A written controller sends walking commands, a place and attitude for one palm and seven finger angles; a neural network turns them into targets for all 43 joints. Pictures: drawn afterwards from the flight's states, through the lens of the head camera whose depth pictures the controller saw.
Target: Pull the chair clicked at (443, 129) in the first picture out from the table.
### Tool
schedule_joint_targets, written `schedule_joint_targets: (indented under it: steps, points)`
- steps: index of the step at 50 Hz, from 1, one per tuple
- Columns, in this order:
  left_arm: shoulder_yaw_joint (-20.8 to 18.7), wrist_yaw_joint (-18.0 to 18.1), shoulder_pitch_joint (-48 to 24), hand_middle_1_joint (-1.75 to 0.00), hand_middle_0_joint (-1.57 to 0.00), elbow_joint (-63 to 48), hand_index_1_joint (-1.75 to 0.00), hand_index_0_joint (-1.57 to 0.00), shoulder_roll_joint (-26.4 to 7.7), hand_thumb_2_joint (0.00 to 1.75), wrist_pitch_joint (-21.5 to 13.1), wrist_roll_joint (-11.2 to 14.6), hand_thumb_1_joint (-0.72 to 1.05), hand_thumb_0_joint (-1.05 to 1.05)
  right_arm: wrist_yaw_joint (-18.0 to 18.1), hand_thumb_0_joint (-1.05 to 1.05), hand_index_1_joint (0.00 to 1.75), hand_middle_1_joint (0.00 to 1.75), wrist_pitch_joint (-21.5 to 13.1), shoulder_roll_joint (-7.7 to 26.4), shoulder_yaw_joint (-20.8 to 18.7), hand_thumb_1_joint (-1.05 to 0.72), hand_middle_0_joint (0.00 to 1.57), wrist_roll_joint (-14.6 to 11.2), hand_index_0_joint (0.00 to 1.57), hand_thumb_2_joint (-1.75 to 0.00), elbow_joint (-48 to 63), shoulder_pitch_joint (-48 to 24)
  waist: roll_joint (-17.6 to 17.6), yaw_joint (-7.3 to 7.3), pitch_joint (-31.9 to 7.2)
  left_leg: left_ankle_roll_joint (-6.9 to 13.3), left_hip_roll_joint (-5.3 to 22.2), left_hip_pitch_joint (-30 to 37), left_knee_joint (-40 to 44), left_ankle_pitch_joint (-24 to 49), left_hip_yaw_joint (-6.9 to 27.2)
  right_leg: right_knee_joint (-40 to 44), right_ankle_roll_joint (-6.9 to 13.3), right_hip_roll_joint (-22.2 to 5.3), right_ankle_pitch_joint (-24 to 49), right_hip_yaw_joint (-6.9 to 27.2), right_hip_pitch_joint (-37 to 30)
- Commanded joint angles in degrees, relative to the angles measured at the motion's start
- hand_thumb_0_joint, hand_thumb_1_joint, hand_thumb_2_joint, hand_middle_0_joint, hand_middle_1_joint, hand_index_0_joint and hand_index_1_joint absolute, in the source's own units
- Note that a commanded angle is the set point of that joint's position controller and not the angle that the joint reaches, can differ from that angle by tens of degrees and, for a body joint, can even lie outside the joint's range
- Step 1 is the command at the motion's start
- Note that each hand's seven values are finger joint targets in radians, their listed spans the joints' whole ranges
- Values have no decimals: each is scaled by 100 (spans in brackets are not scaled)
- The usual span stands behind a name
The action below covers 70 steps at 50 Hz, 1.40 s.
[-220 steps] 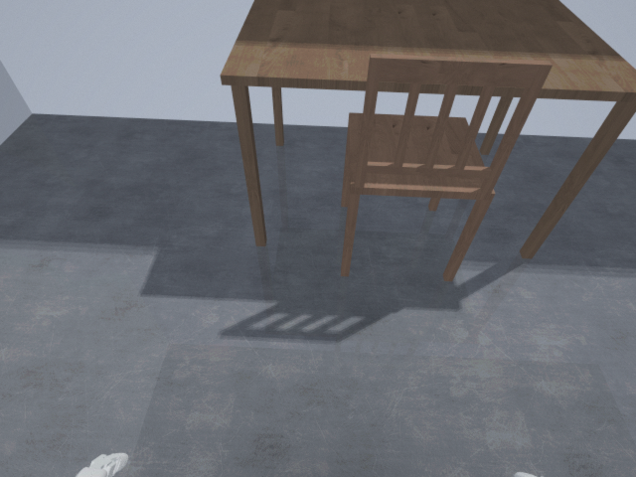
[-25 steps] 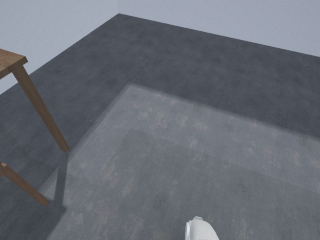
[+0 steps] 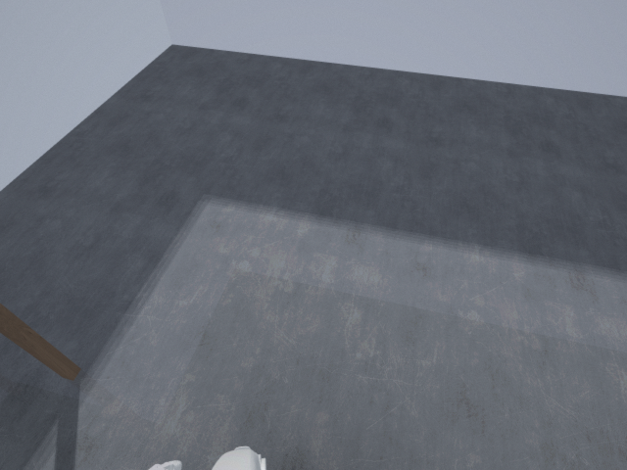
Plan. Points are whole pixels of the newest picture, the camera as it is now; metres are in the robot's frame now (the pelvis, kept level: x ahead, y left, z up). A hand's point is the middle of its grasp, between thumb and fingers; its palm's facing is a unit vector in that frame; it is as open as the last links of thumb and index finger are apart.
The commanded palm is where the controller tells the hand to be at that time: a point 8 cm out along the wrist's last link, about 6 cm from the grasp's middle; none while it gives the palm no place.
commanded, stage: turn to face it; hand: left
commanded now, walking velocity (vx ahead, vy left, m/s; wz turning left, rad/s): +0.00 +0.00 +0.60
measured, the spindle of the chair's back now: out of the picture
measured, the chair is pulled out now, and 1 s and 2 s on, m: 0.00 0.00 0.00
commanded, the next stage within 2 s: take the last steps up to it in 1.98 s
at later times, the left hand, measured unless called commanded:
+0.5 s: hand out of the picture +0.09 +0.26 -0.16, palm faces +0.32 -0.91 -0.25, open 7.4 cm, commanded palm none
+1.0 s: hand out of the picture -0.01 +0.18 -0.16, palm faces +0.60 -0.77 -0.24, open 7.4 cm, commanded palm none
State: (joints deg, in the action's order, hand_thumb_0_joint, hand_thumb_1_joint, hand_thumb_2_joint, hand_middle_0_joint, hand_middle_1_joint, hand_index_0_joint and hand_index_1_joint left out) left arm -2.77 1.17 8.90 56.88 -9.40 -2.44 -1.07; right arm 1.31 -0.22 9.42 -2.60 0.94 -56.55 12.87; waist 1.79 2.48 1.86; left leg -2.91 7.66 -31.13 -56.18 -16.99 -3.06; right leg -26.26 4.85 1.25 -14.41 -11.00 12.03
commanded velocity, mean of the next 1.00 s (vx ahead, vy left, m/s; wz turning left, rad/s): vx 0.00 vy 0.00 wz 0.60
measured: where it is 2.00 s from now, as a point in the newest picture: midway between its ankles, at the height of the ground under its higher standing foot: outside the picture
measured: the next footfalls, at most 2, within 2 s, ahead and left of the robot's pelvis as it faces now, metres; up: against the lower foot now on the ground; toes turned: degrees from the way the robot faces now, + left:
left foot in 0.18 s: +0.11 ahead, +0.13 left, +0.00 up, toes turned +16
right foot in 0.66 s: +0.15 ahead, -0.12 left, +0.00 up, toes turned +21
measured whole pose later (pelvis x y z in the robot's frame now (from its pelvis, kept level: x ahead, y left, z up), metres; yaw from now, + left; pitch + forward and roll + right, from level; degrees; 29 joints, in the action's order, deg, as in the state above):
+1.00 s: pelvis +0.06 -0.01 +0.00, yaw +36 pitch +0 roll +1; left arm -2.2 0.9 14.4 51.1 -11.2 0.7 -1.8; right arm -1.9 4.7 15.3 -5.1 0.9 -52.5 7.1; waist -0.5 -0.8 5.9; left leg -4.1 2.7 -24.5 -51.3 -24.2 -3.3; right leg -30.7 -2.4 -9.3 -18.7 -13.2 10.6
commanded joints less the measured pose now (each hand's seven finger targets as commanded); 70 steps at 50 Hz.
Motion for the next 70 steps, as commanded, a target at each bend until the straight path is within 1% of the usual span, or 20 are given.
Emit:
schedule_joint_targets:
  steps: [1,5,7,8,9,10,16,24,30,31,33,35,39,49,52,53,54,55,61,70]
  points:
    - [-173,35,509,-30,-20,-237,-30,-20,-708,90,25,-13,90,0,-106,0,30,30,76,196,-15,-90,20,4,20,-90,187,224,-960,-266,1,-32,-117,270,708,-109,-212,661,396,-1813,3177,536,-312]
    - [-280,82,550,-30,-20,-310,-30,-20,-948,90,116,-44,90,0,-176,0,30,30,78,339,-69,-90,20,27,20,-90,406,-72,-770,-334,-51,84,-208,586,1505,-197,-327,54,264,-2072,3257,407,-672]
    - [-312,71,471,-30,-20,-407,-30,-20,-1013,90,142,12,90,0,-170,0,30,30,68,569,-152,-90,20,66,20,-90,332,544,-448,-3,-462,210,-405,1601,2451,745,-328,-1175,-74,-1874,3072,79,-497]
    - [-318,45,520,-30,-20,-516,-30,-20,-872,90,157,71,90,0,-145,0,30,30,20,968,-257,-90,20,115,20,-90,307,963,586,167,-826,659,338,2498,2997,2626,752,-2334,-466,-1369,1786,-131,360]
    - [-216,11,493,-30,-20,-763,-30,-20,-567,90,166,130,90,0,-112,0,30,30,-11,1507,-347,-90,20,85,20,-90,319,1165,2056,167,-910,1624,1761,3188,3341,5501,2664,-3816,-878,-512,-2252,31,1859]
    - [-190,50,172,-30,-20,-909,-30,-20,-804,90,218,52,90,0,-88,0,30,30,47,1546,-335,-90,20,14,20,-90,251,1273,1125,236,-974,1918,1912,3168,3245,5169,2560,-4381,-799,-587,-2442,808,1976]
    - [-286,-19,278,-30,-20,-671,-30,-20,-675,90,348,22,90,0,-10,0,30,30,-27,1186,-272,-90,20,14,20,-90,619,39,427,-212,-647,1252,704,2159,3637,2792,1410,-4056,-940,-685,-811,1076,1842]
    - [-276,6,-100,-30,-20,-933,-30,-20,-667,90,394,38,90,0,-69,0,30,30,84,1393,-429,-90,20,41,20,-90,601,177,599,-27,-531,1337,562,2189,3688,1871,2027,-2556,-1026,-465,-1007,1036,1616]
    - [-278,41,490,-30,-20,-921,-30,-20,-819,90,290,87,90,0,-108,0,30,30,171,1460,-516,-90,20,10,20,-90,792,-263,862,-324,-702,1064,179,1491,3081,2180,2287,-465,-919,-154,-291,931,37]
    - [-312,62,700,-30,-20,-887,-30,-20,-941,90,248,82,90,0,-123,0,30,30,178,1343,-506,-90,20,-23,20,-90,848,-307,570,-436,-769,822,-49,1024,2826,1648,2187,373,-878,-328,210,997,-658]
    - [-458,110,830,-30,-20,-976,-30,-20,-1885,90,205,-63,90,0,-156,0,30,30,170,724,-419,-90,20,-33,20,-90,1109,-338,-2137,-573,-550,-33,-1280,-836,442,-1687,536,1334,49,-2955,538,3416,-1259]
    - [-358,142,218,-30,-20,-1144,-30,-20,-1409,90,212,-16,90,0,-186,0,30,30,268,1047,-504,-90,20,49,20,-90,1015,-335,-1210,-267,-195,61,-774,-507,-1006,-1249,941,1244,251,-2713,514,2542,-73]
    - [-217,82,95,-30,-20,-1149,-30,-20,-1112,90,159,-14,90,0,-298,0,30,30,314,920,-429,-90,20,39,20,-90,794,-267,-1261,-147,88,-161,-599,-507,-1368,-453,373,737,56,-1929,1865,1163,-294]
    - [-336,59,847,-30,-20,-897,-30,-20,-1561,90,258,-77,90,0,-337,0,30,30,271,812,-239,-90,20,-31,20,-90,1078,-1081,-1637,-592,-205,-61,-633,516,1044,-767,-341,178,89,-2238,2959,518,-878]
    - [-391,33,751,-30,-20,-872,-30,-20,-1622,90,286,-31,90,0,-308,0,30,30,181,987,-272,-90,20,-17,20,-90,995,-582,-1392,-335,-600,62,-736,1502,2528,9,-462,-695,-230,-2174,2930,124,-808]
    - [-381,9,739,-30,-20,-897,-30,-20,-1537,90,298,22,90,0,-299,0,30,30,126,1289,-354,-90,20,4,20,-90,890,-109,-739,-54,-932,203,-534,2661,3214,1024,-108,-1703,-502,-2038,2431,-15,-103]
    - [-310,-52,616,-30,-20,-1141,-30,-20,-1137,90,299,73,90,0,-246,0,30,30,57,2034,-551,-90,20,27,20,-90,830,385,1262,256,-1253,938,1110,3935,3343,3317,2052,-3135,-1013,-1141,-938,-134,1780]
    - [-192,-20,195,-30,-20,-1350,-30,-20,-989,90,340,31,90,0,-199,0,30,30,92,2324,-591,-90,20,-80,20,-90,678,853,1552,415,-1409,1465,1692,3995,3230,5218,2533,-3901,-1076,-889,-2408,548,2321]
    - [-299,-61,343,-30,-20,-878,-30,-20,-1091,90,428,5,90,0,-59,0,30,30,32,1481,-326,-90,20,-22,20,-90,901,-329,639,-208,-477,1079,467,2527,3518,3575,1390,-4369,-1103,-861,-672,1062,2052]
    - [-274,17,-200,-30,-20,-1060,-30,-20,-1118,90,433,16,90,0,-61,0,30,30,46,1439,-369,-90,20,-6,20,-90,713,220,477,-53,-399,1260,432,2707,3723,2770,2298,-3482,-1193,-664,-552,1291,2139]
